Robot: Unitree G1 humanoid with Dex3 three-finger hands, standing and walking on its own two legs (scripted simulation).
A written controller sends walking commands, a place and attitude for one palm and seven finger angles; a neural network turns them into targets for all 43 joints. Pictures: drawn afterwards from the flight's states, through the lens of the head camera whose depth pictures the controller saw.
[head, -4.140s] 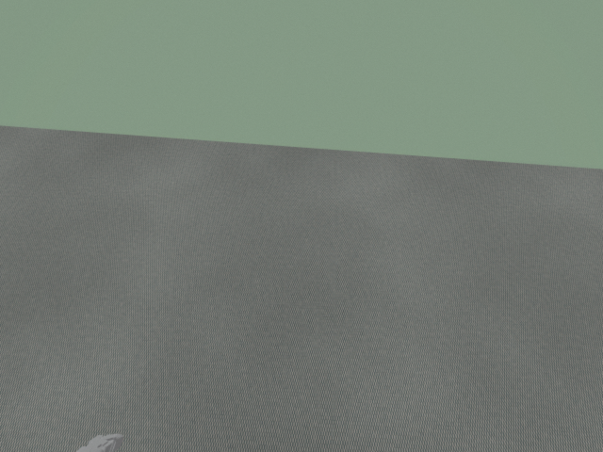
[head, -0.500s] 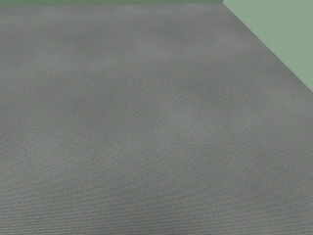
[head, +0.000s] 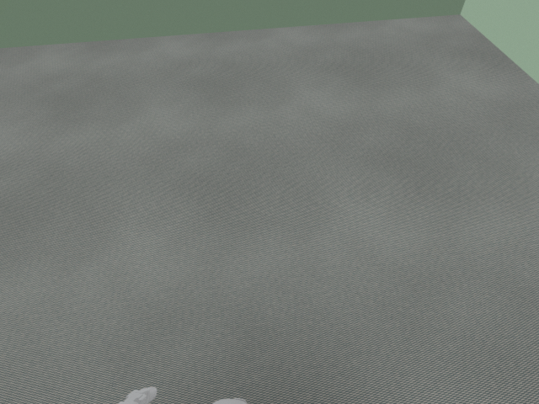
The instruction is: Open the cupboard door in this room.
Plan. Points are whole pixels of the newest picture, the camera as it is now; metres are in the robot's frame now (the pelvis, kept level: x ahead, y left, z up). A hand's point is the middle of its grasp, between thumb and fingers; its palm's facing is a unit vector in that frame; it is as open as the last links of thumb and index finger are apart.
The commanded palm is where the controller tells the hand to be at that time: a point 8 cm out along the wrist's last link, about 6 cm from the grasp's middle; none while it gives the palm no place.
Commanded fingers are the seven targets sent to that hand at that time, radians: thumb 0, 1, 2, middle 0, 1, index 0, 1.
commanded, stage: turn or walk to find it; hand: left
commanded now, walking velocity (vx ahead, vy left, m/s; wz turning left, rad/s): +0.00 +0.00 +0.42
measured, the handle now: out of the picture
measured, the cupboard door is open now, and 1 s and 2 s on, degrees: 0 0 0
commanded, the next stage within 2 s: none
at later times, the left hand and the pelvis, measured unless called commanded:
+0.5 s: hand out of the picture -0.04 +0.26 -0.18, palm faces +0.25 -0.94 -0.25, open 7.4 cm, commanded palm none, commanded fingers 0.00 0.90 0.90 -0.20 -0.30 -0.20 -0.30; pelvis -0.03 +0.04 +0.00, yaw +12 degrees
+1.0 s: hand out of the picture -0.04 +0.21 -0.14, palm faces +0.42 -0.87 -0.27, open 7.4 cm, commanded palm none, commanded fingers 0.00 0.90 0.90 -0.20 -0.30 -0.20 -0.30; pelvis -0.03 +0.00 +0.01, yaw +26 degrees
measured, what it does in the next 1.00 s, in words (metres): steps on the spot, turning left: left foot, then right foot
